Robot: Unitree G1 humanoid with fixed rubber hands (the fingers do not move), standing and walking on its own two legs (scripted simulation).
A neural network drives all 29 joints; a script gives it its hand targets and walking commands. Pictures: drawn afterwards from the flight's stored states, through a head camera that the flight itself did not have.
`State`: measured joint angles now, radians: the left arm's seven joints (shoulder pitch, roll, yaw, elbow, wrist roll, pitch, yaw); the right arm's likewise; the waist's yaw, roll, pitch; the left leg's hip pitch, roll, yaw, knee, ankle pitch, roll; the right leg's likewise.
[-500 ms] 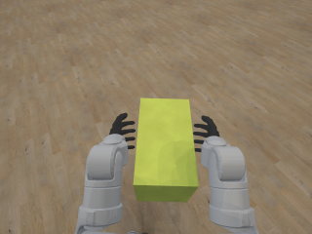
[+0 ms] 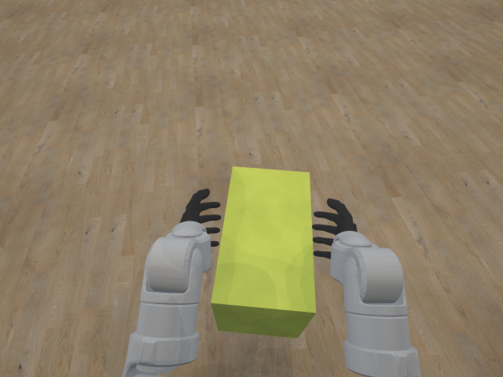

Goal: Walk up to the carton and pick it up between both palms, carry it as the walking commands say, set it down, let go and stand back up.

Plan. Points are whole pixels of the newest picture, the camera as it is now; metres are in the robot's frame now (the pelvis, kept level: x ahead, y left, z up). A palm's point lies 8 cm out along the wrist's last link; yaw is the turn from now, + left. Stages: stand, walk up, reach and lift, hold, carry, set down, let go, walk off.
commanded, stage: carry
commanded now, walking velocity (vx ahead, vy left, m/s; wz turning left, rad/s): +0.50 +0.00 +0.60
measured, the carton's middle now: (264, 250) +0.34 -0.01 -0.01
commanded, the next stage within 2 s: none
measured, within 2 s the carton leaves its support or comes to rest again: neither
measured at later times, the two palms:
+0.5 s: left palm (150, 131) +0.58 +0.22 +0.07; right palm (256, 126) +0.61 +0.00 +0.06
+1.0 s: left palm (94, 71) +0.78 +0.40 +0.10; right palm (179, 54) +0.90 +0.21 +0.08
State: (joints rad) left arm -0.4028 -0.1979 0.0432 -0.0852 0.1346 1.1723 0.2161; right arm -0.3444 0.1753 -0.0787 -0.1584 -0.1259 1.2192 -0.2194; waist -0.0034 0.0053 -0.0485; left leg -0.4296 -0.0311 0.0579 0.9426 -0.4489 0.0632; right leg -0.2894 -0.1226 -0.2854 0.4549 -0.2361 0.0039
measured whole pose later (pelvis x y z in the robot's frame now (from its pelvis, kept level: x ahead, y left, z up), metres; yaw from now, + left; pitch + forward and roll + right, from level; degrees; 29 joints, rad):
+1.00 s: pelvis +0.58 +0.13 +0.00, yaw +35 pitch +3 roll +2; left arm -0.44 -0.22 0.08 -0.10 0.14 1.19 0.20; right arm -0.38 0.19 -0.08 -0.15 -0.14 1.25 -0.26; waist 0.03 -0.02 -0.03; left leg -0.53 0.02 0.18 0.63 -0.15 0.07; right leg -0.01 -0.18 -0.41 0.37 -0.37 0.07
